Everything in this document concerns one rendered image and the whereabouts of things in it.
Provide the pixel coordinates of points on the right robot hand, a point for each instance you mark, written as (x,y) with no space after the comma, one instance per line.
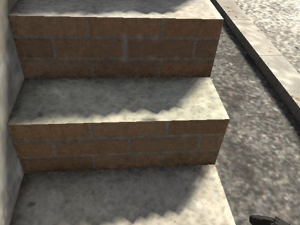
(265,220)

